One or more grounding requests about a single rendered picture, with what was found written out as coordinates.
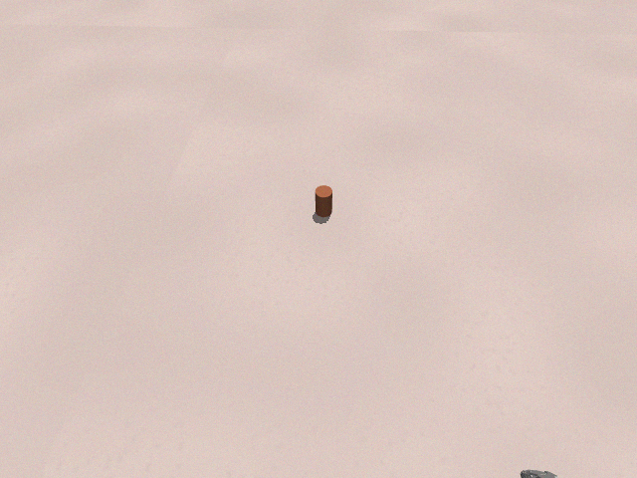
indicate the can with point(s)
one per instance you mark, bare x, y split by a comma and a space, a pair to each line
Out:
323, 201

